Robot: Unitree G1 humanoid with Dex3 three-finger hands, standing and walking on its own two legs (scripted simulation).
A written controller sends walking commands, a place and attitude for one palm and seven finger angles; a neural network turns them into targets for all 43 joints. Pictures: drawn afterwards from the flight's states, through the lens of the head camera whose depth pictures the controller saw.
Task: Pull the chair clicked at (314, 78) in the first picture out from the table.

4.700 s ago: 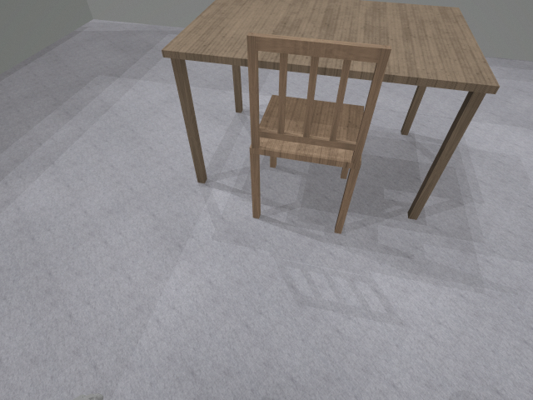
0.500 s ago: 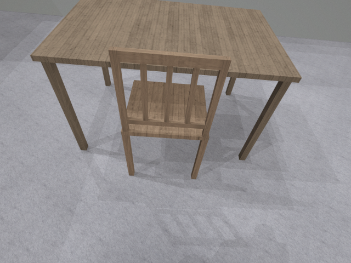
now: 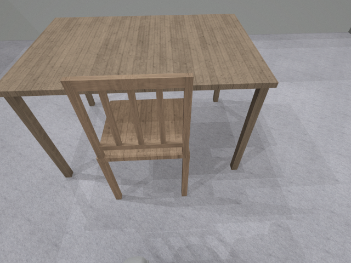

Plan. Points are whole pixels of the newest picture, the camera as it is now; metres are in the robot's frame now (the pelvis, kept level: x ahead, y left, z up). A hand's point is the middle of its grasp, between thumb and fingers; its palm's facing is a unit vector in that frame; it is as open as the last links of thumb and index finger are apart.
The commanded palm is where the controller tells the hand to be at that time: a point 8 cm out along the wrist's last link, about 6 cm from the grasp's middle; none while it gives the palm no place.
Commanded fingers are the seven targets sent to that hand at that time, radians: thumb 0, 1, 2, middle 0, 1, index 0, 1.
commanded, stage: take the last steps up to it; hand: left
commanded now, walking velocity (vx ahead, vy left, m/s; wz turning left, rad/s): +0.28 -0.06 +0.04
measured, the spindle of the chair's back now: (136, 119) +0.64 +0.17 -0.10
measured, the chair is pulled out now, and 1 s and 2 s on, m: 0.00 0.00 0.00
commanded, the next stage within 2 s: come to a stop and stand still in 0.32 s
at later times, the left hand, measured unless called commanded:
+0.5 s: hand (111, 261) +0.17 +0.18 -0.18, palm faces +0.06 -0.99 -0.15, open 7.4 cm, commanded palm none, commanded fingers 0.00 0.90 0.90 -0.20 -0.30 -0.20 -0.30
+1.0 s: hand (103, 233) +0.25 +0.23 -0.19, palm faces +0.01 -0.97 -0.24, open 7.4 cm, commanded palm none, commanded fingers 0.00 0.90 0.90 -0.20 -0.30 -0.20 -0.30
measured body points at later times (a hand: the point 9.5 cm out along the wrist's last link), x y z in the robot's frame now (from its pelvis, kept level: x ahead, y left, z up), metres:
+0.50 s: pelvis +0.17 +0.02 +0.00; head +0.18 +0.04 +0.45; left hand +0.17 +0.24 -0.17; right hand +0.23 -0.22 -0.14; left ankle +0.18 +0.10 -0.75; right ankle +0.20 -0.14 -0.70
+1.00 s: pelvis +0.16 +0.03 -0.03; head +0.18 +0.04 +0.42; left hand +0.24 +0.28 -0.17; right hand +0.23 -0.22 -0.16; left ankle +0.17 +0.14 -0.75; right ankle +0.26 -0.14 -0.74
